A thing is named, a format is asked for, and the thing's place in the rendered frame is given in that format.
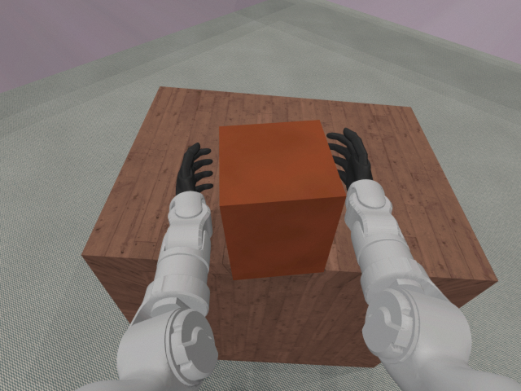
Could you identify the robot right hand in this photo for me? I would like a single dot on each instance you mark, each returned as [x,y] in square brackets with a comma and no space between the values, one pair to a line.
[356,165]

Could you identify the robot left upper arm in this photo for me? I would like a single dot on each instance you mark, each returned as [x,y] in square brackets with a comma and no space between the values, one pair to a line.
[174,351]

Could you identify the robot left forearm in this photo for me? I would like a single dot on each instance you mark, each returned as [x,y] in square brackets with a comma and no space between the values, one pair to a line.
[183,265]

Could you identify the carton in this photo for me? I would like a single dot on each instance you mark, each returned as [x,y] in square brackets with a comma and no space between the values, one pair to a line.
[281,198]

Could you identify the pedestal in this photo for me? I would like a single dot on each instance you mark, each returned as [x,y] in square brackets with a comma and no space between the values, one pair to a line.
[316,318]

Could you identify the robot right upper arm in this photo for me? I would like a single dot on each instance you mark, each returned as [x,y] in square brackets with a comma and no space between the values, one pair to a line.
[424,343]

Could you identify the robot left hand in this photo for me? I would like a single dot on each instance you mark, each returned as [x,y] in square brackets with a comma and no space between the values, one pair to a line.
[186,178]

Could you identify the robot right forearm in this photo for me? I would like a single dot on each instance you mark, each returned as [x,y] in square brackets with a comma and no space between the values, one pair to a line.
[381,250]

